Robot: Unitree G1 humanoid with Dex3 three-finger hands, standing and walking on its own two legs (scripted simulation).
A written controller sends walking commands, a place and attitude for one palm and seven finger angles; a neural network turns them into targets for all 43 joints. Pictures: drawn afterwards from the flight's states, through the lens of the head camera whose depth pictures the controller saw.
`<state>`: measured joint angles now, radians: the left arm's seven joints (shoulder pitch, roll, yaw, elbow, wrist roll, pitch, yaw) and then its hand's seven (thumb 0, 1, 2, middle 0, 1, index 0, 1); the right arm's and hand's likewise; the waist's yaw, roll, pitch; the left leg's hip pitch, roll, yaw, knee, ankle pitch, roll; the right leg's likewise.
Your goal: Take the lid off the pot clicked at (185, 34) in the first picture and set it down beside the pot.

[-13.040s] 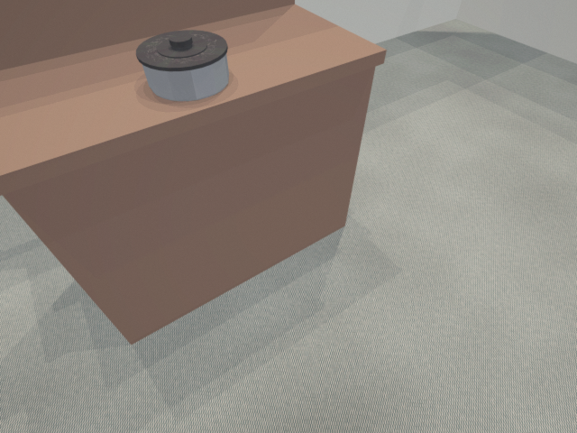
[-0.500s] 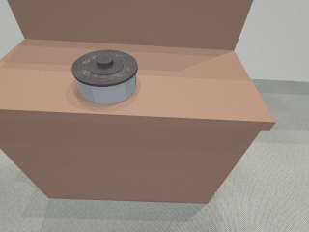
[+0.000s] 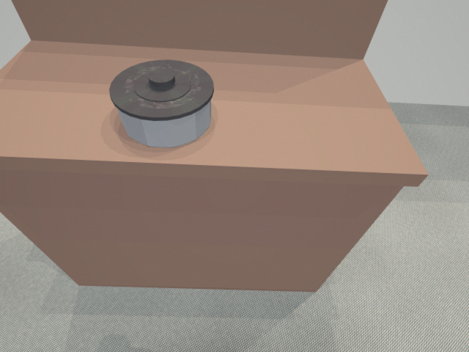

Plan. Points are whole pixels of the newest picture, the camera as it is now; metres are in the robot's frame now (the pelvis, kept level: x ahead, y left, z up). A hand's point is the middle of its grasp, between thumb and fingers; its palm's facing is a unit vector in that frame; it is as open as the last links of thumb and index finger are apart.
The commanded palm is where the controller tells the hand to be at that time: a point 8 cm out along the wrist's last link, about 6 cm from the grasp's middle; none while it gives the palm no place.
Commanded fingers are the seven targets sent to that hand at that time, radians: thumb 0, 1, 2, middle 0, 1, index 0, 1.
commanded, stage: look again from close up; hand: left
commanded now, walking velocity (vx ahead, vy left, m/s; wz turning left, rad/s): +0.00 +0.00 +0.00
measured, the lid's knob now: (161, 78) +0.58 +0.20 +0.15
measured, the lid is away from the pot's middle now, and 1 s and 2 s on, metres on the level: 0.00 0.00 0.00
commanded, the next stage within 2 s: shuffle to correct the standing spot in 0.06 s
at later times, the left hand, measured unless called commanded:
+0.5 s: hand out of the picture +0.02 +0.18 -0.19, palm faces +0.03 -0.99 -0.16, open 7.4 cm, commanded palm none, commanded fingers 0.00 0.90 0.90 -0.20 -0.30 -0.20 -0.30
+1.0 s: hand (164, 288) +0.26 +0.16 -0.15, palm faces +0.04 -0.98 -0.20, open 7.4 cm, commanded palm none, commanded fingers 0.00 0.90 0.90 -0.20 -0.30 -0.20 -0.30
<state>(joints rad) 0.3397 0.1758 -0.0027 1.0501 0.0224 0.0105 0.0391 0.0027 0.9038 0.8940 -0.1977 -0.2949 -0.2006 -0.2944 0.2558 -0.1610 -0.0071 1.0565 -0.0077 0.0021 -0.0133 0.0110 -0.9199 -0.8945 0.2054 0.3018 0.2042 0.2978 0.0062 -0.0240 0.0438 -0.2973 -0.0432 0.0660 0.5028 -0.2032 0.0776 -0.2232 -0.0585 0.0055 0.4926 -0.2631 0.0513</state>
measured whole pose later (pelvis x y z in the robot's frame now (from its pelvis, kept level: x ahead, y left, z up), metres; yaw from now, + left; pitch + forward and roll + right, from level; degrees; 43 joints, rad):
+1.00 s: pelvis +0.13 +0.00 +0.00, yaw +3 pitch -1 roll +0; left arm 0.09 0.12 0.03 0.92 0.02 -0.02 0.04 0.00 0.90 0.89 -0.20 -0.30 -0.20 -0.29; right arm 0.35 -0.14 -0.03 1.07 -0.01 0.02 -0.03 0.01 -0.91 -0.89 0.21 0.30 0.20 0.30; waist -0.05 0.02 0.09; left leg -0.35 -0.04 0.03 0.98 -0.57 0.00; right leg -0.32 -0.04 -0.10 0.58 -0.25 -0.04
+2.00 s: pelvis +0.07 +0.05 +0.00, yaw +3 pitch -2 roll -2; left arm 0.30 0.15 0.00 1.05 0.02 -0.01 0.04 0.01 0.91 0.89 -0.20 -0.30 -0.20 -0.29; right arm 0.31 -0.18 -0.01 1.05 -0.02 0.02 -0.01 0.01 -0.91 -0.90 0.20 0.30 0.20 0.30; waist -0.03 0.04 0.04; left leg -0.33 0.03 0.00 0.56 -0.20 0.00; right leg -0.20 0.02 -0.01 0.51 -0.28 -0.01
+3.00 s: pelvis +0.10 +0.08 +0.00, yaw +1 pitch +0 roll +0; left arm 0.28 0.19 0.00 1.04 0.02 0.00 0.04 0.00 0.90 0.89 -0.20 -0.30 -0.20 -0.29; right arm 0.19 -0.16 -0.01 1.04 0.00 -0.02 -0.01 0.00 -0.92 -0.89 0.20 0.30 0.20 0.30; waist 0.01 -0.02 0.05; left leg -0.27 -0.02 0.04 0.50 -0.23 0.04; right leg -0.17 -0.03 0.03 0.48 -0.31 0.03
